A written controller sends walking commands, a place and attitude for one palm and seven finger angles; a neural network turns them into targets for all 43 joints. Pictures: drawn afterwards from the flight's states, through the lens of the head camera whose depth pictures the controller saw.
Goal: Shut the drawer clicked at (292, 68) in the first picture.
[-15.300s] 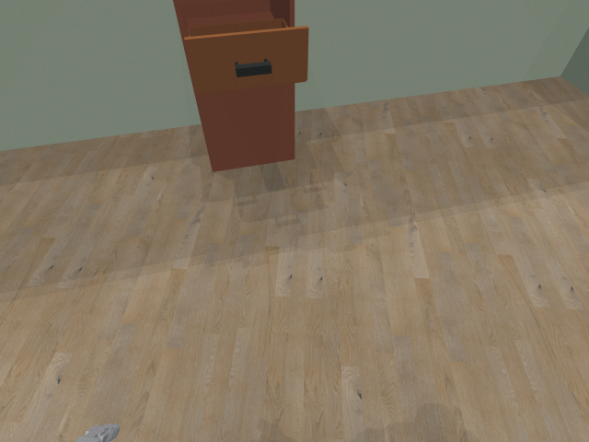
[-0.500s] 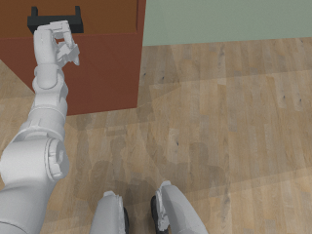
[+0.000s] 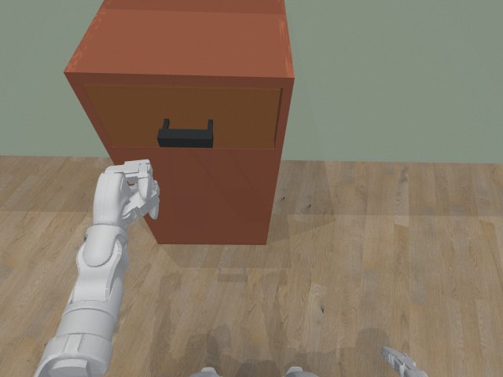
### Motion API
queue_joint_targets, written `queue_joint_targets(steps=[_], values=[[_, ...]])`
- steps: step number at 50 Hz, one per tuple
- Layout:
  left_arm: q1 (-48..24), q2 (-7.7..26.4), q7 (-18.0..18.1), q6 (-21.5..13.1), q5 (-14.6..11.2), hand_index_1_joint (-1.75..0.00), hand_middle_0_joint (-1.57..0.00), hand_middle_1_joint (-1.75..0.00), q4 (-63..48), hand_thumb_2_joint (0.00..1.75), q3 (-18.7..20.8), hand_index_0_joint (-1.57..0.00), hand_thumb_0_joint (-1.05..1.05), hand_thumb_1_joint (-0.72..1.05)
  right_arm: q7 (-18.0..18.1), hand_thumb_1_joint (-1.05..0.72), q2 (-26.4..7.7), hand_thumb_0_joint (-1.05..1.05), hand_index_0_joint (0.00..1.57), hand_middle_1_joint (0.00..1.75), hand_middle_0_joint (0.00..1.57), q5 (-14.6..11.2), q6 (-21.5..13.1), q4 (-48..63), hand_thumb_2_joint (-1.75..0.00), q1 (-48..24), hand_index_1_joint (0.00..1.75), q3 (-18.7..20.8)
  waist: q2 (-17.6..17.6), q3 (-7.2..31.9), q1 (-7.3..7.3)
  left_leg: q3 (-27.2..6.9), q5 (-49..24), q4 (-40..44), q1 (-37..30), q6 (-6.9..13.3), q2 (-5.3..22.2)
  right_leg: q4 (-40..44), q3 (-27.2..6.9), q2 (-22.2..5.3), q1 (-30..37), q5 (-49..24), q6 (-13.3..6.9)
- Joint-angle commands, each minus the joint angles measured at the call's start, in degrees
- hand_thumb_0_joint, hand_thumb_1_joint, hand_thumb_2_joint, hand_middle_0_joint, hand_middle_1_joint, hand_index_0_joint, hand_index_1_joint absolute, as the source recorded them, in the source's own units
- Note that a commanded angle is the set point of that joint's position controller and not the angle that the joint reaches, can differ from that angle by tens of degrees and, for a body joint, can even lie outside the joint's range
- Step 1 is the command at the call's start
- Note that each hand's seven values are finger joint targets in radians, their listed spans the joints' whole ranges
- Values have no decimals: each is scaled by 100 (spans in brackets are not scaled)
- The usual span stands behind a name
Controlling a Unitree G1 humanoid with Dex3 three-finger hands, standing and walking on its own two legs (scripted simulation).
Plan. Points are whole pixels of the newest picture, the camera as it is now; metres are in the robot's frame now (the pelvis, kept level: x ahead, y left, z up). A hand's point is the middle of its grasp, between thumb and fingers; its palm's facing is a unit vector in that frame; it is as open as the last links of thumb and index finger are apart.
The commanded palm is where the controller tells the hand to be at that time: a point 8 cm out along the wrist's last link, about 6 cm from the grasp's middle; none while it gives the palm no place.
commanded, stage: draw the hand back to the body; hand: left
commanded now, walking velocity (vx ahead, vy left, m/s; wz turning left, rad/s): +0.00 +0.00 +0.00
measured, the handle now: (187, 130) +0.61 +0.15 -0.03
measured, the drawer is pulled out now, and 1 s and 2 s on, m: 0.00 0.00 0.00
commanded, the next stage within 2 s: step back with the hand held close in 0.94 s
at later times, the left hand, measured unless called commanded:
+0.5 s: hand (54, 258) +0.24 +0.22 +0.16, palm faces +0.26 -0.92 -0.28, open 3.3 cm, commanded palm +0.19 +0.26 +0.18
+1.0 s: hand out of the picture +0.16 +0.24 +0.21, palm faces +0.42 -0.83 -0.37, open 3.2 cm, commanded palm +0.11 +0.28 +0.23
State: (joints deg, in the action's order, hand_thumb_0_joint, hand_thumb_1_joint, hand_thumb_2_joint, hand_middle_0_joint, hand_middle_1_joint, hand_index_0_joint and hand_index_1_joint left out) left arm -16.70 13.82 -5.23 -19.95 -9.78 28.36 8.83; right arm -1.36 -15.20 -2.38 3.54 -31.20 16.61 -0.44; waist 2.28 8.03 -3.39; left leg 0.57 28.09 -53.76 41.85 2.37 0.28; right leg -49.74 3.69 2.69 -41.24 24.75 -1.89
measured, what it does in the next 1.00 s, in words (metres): rises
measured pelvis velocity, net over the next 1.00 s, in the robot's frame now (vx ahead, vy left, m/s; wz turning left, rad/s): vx -0.01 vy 0.00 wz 0.01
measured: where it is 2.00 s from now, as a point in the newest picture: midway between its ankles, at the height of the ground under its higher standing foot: outside the picture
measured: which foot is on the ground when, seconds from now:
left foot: down 0.00-1.00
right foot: down 0.00-1.00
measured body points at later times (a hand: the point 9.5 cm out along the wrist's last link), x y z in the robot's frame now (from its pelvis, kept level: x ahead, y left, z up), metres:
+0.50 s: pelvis +0.00 +0.01 +0.05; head -0.01 -0.01 +0.50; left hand +0.22 +0.26 +0.17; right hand +0.20 -0.20 -0.03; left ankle -0.03 +0.09 -0.69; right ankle -0.01 -0.10 -0.69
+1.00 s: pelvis -0.01 +0.00 +0.05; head -0.04 -0.02 +0.50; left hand +0.13 +0.28 +0.23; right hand +0.18 -0.22 -0.03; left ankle -0.03 +0.09 -0.69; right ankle -0.01 -0.10 -0.69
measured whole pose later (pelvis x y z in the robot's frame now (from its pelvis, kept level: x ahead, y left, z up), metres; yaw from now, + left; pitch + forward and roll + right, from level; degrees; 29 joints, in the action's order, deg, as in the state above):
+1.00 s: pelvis -0.01 +0.00 +0.05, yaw +1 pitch -5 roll -1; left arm 29.9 18.3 6.0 -4.9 -4.2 -25.7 15.6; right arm 4.4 -13.7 -0.4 -5.3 -35.6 11.7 -1.9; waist 4.2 -1.0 4.3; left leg 1.1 15.9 -26.2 5.4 2.3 -1.0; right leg -23.1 2.3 2.1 -5.2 13.1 -1.8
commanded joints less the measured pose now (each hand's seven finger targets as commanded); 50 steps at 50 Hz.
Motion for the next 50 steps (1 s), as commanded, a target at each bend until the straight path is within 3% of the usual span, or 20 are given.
queue_joint_targets(steps=[1,3,4,5,6,9,16,20,22,24,27,32,38,40,42,44,45,49,50], values=[[-919,826,-247,-95,-264,-160,-140,-160,-1684,90,252,-140,0,90,91,-90,-715,0,20,30,20,-62,-278,723,-90,166,30,237,24,1745,11,-122,-2987,818,-1446,-65,7,571,-193,-51,1722,-2872,58],[-621,889,-308,21,-349,-160,-140,-160,-1981,90,345,-140,0,90,139,-90,-695,0,20,30,20,-89,-344,848,-90,-49,30,194,-72,1575,83,-95,-2679,976,-1373,-60,-20,679,-191,-76,1932,-2774,53],[-370,1394,178,347,278,-160,-140,-160,-2296,90,109,-140,0,90,251,-90,-598,0,20,30,20,-104,-145,968,-90,-556,30,234,-200,1509,306,-15,-2332,1356,-1588,-49,-15,1058,-516,-242,2302,-2346,25],[-397,1147,425,535,286,-160,-140,-160,-2657,90,-27,-140,0,90,331,-90,-547,0,20,30,20,-110,-119,1095,-90,-635,30,192,-102,1211,188,-44,-2142,1537,-1703,-40,-11,1242,-473,-241,2263,-2162,15],[-276,1076,587,697,375,-160,-140,-160,-2859,90,-147,-140,0,90,384,-90,-545,0,20,30,20,-102,-92,1100,-90,-744,30,152,142,1113,224,-75,-2030,1711,-1885,-52,14,1355,-457,-260,2315,-1970,5],[-35,1169,928,1019,493,-160,-140,-160,-3246,90,-85,-140,0,90,538,-90,-511,0,20,30,20,-80,-125,1054,-90,-932,30,59,16,794,238,-171,-1999,2059,-2347,-36,86,1690,-401,-259,2481,-1827,-6],[946,1135,1093,1389,546,-160,-140,-160,-4074,90,15,-140,0,90,660,-90,-443,0,20,30,20,20,-376,889,-90,-1205,30,-80,13,264,415,-206,-2249,2787,-3172,-28,105,2373,-358,-261,3105,-1966,-17],[1849,1164,1066,1457,539,-160,-140,-160,-4677,90,184,-140,0,90,610,-90,-448,0,20,30,20,91,-523,820,-90,-1274,30,-91,-49,75,511,-242,-2669,3048,-3430,-63,139,2626,-308,-236,3448,-2220,-29],[2035,1148,1055,1456,545,-160,-140,-160,-5119,90,226,-140,0,90,583,-90,-428,0,20,30,20,113,-579,812,-90,-1311,30,-95,161,-27,512,-240,-2742,3160,-3567,-82,154,2724,-318,-249,3512,-2254,-29],[2466,1240,1076,1459,553,-160,-140,-160,-5364,90,443,-140,0,90,567,-90,-410,0,20,30,20,158,-646,775,-90,-1301,30,-76,21,-45,552,-199,-2950,3193,-3638,-73,159,2788,-309,-248,3647,-2432,-22],[2900,1306,1078,1446,531,-160,-140,-160,-5704,90,662,-140,0,90,540,-90,-401,0,20,30,20,181,-698,738,-90,-1360,30,-59,-61,-262,588,-172,-2799,3263,-3560,-69,140,2895,-330,-250,3721,-2355,-20],[3536,1451,1100,1340,524,-160,-140,-160,-6455,90,994,-140,0,90,500,-90,-395,0,20,30,20,205,-893,708,-90,-1363,30,-17,267,-336,647,-204,-2741,3288,-3592,-75,136,2963,-354,-263,3754,-2256,-21],[4372,1680,1144,1192,483,-160,-140,-160,-6959,90,1532,-140,0,90,519,-90,-397,0,20,30,20,186,-1098,680,-90,-1334,30,51,56,-463,733,-174,-2536,3232,-3493,-55,146,3015,-393,-257,3718,-2134,-12],[4406,1359,1111,1222,515,-160,-140,-160,-6571,90,1261,-140,0,90,528,-90,-417,0,20,30,20,195,-1120,575,-90,-1307,30,76,-6,-879,652,-163,-2298,3255,-3448,-47,141,3137,-402,-245,3428,-1863,-11],[4119,1277,1113,1198,524,-160,-140,-160,-6528,90,1126,-140,0,90,545,-90,-452,0,20,30,20,186,-1123,564,-90,-1275,30,83,-108,-1078,587,-201,-1957,3303,-3399,-23,163,3162,-395,-271,3280,-1496,15],[4078,1395,1153,1158,529,-160,-140,-160,-6524,90,1238,-140,0,90,588,-90,-449,0,20,30,20,201,-1150,556,-90,-1273,30,97,-218,-892,637,-197,-1796,3295,-3424,20,131,3186,-417,-292,3347,-1296,20],[4056,1456,1164,1152,539,-160,-140,-160,-6521,90,1261,-140,0,90,604,-90,-453,0,20,30,20,200,-1176,540,-90,-1302,30,92,-53,-944,649,-181,-1738,3275,-3427,16,114,3252,-474,-294,3318,-1216,2],[4051,1549,1225,1071,568,-160,-140,-160,-6855,90,1353,-140,0,90,617,-90,-405,0,20,30,20,216,-1293,541,-90,-1295,30,66,196,-535,715,-199,-2034,3265,-3525,-5,107,3087,-461,-319,3594,-1556,-24],[4042,1608,1228,1083,573,-160,-140,-160,-6812,90,1400,-140,0,90,613,-90,-410,0,20,30,20,226,-1321,530,-90,-1310,30,54,224,-645,730,-226,-2003,3280,-3481,-24,98,3139,-464,-297,3573,-1518,-34]])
